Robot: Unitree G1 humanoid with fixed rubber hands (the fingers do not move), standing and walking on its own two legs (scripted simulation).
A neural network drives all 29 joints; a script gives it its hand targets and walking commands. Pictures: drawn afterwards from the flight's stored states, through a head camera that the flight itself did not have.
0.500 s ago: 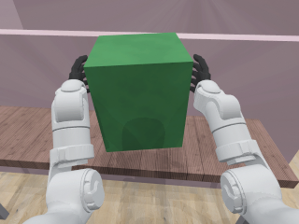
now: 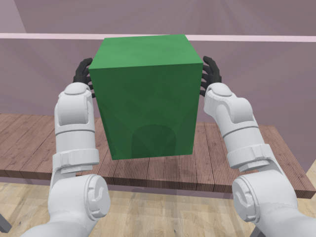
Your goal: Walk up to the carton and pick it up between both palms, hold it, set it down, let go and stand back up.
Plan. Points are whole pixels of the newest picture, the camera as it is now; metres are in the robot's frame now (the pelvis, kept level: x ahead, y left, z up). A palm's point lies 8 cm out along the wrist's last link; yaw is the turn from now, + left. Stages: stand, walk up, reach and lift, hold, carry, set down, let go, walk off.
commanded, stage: hold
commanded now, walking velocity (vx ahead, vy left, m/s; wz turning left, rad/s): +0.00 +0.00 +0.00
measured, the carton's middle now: (148, 96) +0.41 -0.01 +0.23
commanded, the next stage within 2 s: none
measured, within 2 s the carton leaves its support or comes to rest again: neither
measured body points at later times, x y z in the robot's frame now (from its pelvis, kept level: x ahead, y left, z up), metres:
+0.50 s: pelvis -0.01 +0.00 +0.00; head -0.08 +0.01 +0.44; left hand +0.39 +0.14 +0.28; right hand +0.37 -0.17 +0.27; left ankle +0.01 +0.12 -0.75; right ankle +0.03 -0.10 -0.75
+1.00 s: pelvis +0.00 +0.00 +0.00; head -0.08 +0.02 +0.44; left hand +0.39 +0.14 +0.28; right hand +0.37 -0.16 +0.27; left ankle +0.01 +0.12 -0.75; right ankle +0.02 -0.10 -0.75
